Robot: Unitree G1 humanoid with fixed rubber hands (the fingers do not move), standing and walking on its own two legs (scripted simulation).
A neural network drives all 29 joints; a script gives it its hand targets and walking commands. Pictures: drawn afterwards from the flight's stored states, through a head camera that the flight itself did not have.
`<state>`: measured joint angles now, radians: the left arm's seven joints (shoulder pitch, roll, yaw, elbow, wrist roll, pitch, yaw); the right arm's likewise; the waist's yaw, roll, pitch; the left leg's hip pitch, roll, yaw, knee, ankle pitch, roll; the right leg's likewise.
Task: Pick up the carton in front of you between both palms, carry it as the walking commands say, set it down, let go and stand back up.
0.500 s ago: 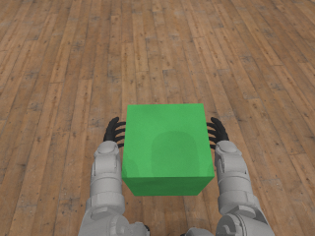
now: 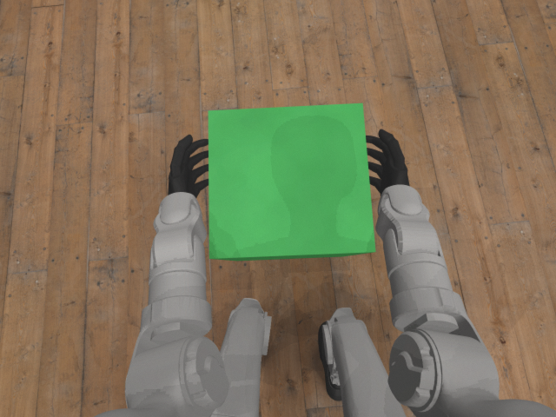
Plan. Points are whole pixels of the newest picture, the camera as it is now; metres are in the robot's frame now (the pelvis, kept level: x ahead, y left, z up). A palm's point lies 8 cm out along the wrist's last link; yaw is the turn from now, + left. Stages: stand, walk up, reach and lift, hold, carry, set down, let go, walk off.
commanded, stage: set down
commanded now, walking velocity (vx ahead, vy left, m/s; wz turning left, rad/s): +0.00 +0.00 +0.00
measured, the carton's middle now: (287, 197) +0.42 +0.03 -0.15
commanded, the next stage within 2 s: none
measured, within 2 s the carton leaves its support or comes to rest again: rests again in 1.68 s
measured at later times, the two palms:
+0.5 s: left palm (206, 206) +0.42 +0.19 -0.23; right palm (359, 190) +0.47 -0.10 -0.23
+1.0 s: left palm (216, 215) +0.44 +0.20 -0.38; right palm (339, 196) +0.50 -0.09 -0.39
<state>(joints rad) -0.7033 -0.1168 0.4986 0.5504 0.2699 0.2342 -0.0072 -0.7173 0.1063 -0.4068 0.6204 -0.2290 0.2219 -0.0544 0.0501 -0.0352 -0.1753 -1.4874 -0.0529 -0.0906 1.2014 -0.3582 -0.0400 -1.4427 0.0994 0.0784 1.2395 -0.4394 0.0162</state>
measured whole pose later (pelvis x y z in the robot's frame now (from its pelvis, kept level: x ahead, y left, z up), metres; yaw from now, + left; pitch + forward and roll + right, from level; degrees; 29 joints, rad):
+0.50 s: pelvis -0.03 +0.00 -0.13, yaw -1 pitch +47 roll -1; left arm -0.92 -0.06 0.50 0.60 0.20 0.25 0.08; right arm -1.03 -0.05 -0.35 0.80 -0.16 0.23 -0.06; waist 0.07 -0.03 -0.16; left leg -2.04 -0.09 -0.10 1.68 -0.45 -0.07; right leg -1.99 0.14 0.07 1.72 -0.55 0.05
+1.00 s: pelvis -0.04 +0.00 -0.23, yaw +0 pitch +45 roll +1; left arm -1.17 0.05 0.53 0.71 0.11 0.22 0.10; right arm -1.37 -0.19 -0.18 0.99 -0.07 0.21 -0.12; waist 0.10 -0.03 0.13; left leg -2.30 -0.10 -0.08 2.00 -0.49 -0.11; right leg -2.27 0.19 0.06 2.07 -0.58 0.06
